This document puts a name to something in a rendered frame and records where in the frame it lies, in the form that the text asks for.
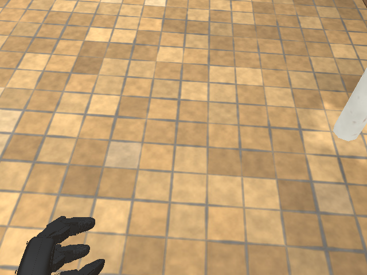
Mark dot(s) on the left robot hand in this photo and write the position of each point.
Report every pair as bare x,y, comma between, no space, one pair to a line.
43,255

